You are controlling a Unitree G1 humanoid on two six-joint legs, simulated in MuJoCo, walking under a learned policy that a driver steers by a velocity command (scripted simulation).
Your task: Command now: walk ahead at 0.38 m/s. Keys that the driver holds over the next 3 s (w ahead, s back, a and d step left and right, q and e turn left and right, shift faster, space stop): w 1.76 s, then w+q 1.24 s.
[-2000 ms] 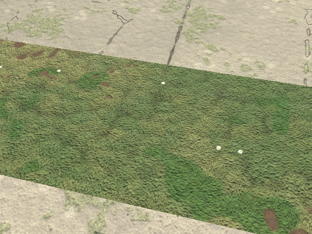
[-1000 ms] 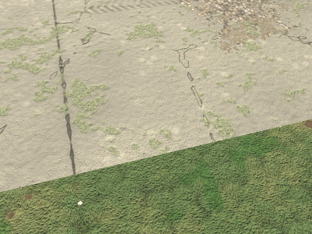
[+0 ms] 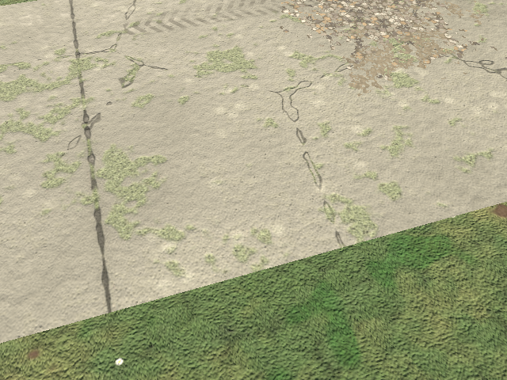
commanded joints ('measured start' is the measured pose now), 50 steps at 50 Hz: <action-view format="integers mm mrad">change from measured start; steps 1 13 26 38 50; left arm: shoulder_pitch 363 250 25 -274 27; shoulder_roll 175 150 105 87 191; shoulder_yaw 29 -27 -9 -37 0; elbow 38 65 -29 -130 -84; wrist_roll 3 -115 -94 -87 -71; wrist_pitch -57 17 3 36 25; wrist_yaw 25 38 40 34 20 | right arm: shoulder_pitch -132 -420 -127 67 -25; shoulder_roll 68 -49 -71 -209 -186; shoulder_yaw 22 11 4 -16 0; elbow -143 -166 -60 3 -53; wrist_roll -42 102 39 66 84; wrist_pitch -26 -10 -13 -10 -40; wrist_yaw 43 65 39 22 33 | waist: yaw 150 97 24 -33 110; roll -241 5 24 47 -75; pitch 1 163 -21 49 -148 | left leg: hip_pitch -578 -551 15 14 -646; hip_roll -99 -19 220 153 45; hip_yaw -125 -29 -462 -198 -191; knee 405 249 -275 -300 878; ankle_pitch -284 156 -60 181 -111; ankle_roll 41 -26 186 141 -11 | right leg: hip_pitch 404 143 -523 -486 318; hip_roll -362 -183 -97 -80 -290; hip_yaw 640 112 104 23 468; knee -260 -335 904 200 -173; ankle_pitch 82 492 33 388 88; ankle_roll -367 -120 5 69 -186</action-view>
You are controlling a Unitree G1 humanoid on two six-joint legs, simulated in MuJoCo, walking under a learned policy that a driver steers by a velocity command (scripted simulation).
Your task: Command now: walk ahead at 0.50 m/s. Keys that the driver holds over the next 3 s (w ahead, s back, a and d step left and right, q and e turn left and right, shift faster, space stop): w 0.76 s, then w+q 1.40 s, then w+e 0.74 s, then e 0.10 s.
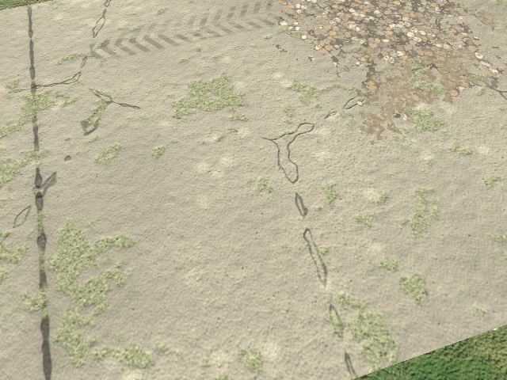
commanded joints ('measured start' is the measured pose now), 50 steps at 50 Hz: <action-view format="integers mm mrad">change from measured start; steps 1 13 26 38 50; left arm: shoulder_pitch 141 259 245 -24 278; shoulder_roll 124 151 144 66 276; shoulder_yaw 33 39 30 27 83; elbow -11 80 80 -9 19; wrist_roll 9 -7 -36 1 13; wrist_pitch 1 -3 -25 22 -22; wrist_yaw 4 21 10 24 5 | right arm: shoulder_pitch -107 -343 38 -16 47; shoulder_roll -96 -17 -149 -109 -60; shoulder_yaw -21 -8 -53 -34 -23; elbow -101 -175 -95 -66 -86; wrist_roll -6 -15 -13 -22 -29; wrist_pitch -34 7 0 -15 23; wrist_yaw -7 6 14 -9 -21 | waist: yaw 77 70 -88 3 176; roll -71 -77 178 39 -72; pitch -112 28 -264 17 -291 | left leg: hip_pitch -463 -341 659 179 24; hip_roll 111 99 354 181 65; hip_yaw -39 18 -563 -55 -43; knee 153 -436 -789 -971 -206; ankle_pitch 131 551 118 499 386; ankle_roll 20 -15 265 167 51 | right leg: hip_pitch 465 332 -359 -238 625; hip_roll -291 -182 -12 -132 -248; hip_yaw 421 102 163 83 282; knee -302 -430 820 210 -45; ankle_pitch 19 208 -342 241 145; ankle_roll -186 -134 17 48 -86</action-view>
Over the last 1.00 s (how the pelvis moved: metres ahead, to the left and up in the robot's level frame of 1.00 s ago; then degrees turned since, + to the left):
0.49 -0.06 -0.01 0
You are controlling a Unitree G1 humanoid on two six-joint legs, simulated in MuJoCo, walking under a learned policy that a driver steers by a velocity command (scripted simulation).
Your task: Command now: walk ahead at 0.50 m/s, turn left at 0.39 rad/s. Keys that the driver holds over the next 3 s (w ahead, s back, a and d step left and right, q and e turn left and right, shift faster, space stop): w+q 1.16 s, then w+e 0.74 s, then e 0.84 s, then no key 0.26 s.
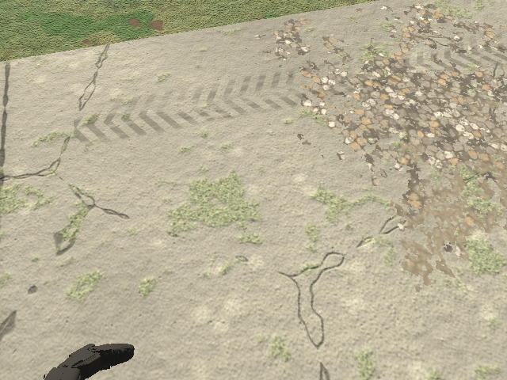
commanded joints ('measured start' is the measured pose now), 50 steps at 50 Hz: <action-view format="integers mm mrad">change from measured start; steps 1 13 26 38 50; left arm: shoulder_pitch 428 223 270 61 108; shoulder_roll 309 148 232 124 203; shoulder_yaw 90 54 74 36 63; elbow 53 66 66 -84 -120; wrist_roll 14 25 -10 25 10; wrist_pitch -1 -2 61 8 -37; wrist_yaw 12 41 56 37 4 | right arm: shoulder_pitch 72 -206 -2 -136 -69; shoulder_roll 14 -51 -236 -181 -142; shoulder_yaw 17 -34 -113 -61 -50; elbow -112 -204 -221 -295 -298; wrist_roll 8 8 15 3 6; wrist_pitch -32 24 33 -22 11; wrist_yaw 2 12 44 0 -13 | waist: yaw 157 75 -100 72 123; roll -347 -49 0 38 140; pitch -429 11 -170 -25 -106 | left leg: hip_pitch -641 -707 43 -193 -120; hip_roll -50 158 -12 136 82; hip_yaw -23 -62 70 -242 -343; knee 725 526 100 -249 105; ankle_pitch -120 386 315 541 580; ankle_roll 30 10 191 261 138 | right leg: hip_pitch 933 367 311 -146 285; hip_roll -425 -252 -205 -63 15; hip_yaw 669 -27 -263 58 64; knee -116 -369 406 340 -66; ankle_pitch -175 73 467 -43 11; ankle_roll -243 -140 13 87 -20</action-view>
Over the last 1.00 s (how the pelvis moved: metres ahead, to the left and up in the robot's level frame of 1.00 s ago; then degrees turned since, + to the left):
0.56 0.02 -0.01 5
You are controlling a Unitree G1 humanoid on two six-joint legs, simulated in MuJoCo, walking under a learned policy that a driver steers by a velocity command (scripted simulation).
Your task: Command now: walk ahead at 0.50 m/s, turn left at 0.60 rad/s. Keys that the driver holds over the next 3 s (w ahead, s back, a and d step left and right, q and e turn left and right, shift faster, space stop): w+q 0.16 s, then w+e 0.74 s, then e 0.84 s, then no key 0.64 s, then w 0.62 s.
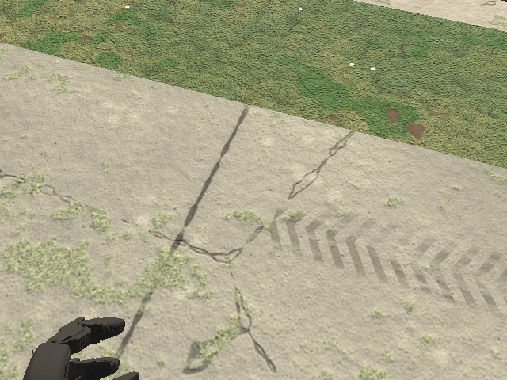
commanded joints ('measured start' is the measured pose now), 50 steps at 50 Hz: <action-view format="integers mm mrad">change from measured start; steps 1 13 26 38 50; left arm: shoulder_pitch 285 255 439 200 363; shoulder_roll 222 140 84 53 375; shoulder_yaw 77 47 6 17 117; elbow -17 58 56 -25 -58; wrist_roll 22 -5 -29 -18 3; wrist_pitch -25 9 26 95 104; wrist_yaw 15 9 24 1 5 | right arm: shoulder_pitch -74 -194 52 -168 4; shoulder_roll -69 -34 -238 -126 -47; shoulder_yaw -3 18 -41 -19 11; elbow -102 -182 -139 -61 -86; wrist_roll -19 -21 -47 -37 -65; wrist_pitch -10 -12 -45 -78 -42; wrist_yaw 1 22 24 11 3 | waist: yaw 209 94 -32 83 102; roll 77 -28 298 97 -272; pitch -242 5 -367 36 -246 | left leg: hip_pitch -231 -622 408 -68 -588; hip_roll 119 222 545 366 108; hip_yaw -78 144 -480 268 405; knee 374 467 -116 -333 845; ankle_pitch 434 227 165 478 -174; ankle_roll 42 -60 213 107 -158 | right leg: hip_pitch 561 342 -266 -218 829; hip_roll -191 -254 -11 -143 -290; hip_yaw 162 110 41 23 408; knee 22 -292 769 456 128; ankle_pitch -46 31 -579 -13 479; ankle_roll -116 -233 1 22 -348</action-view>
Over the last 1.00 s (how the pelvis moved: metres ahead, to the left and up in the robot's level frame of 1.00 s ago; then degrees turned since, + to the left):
0.53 0.15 0.00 35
